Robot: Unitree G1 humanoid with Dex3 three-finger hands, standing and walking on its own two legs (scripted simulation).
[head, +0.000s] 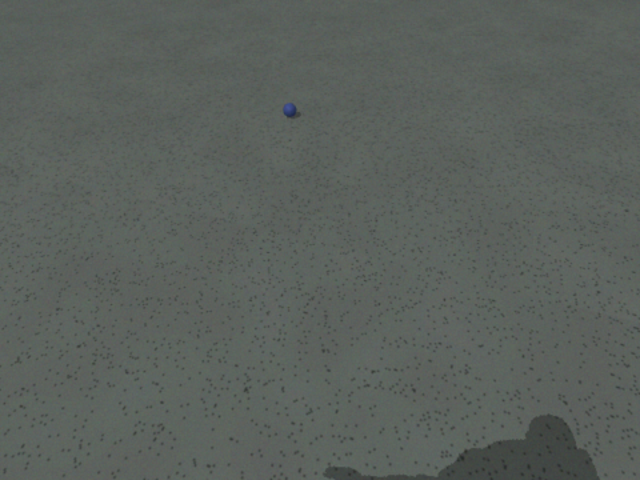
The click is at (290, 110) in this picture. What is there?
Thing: free ball
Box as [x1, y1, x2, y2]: [283, 103, 295, 116]
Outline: 287,103 284,106 283,111 287,116 291,116 295,113 295,107 293,104
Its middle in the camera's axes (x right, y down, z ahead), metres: -0.15 -0.77 +2.30
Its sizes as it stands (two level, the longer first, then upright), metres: 0.079 0.079 0.079
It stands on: the floor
